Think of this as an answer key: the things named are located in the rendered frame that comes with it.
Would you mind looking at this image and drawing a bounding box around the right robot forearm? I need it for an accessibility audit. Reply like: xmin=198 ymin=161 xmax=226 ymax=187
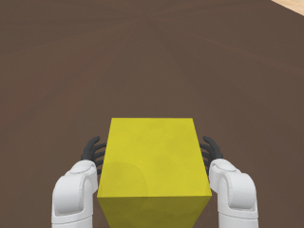
xmin=209 ymin=159 xmax=258 ymax=228

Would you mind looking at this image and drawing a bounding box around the carton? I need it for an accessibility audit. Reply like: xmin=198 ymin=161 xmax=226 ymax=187
xmin=97 ymin=118 xmax=212 ymax=228

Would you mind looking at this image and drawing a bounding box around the robot left hand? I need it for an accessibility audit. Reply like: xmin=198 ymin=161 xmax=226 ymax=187
xmin=81 ymin=136 xmax=107 ymax=175

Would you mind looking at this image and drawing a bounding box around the robot right hand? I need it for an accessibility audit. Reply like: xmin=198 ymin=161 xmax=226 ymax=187
xmin=199 ymin=136 xmax=223 ymax=176

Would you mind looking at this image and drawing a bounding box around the left robot forearm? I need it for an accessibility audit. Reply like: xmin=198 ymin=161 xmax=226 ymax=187
xmin=51 ymin=160 xmax=98 ymax=228

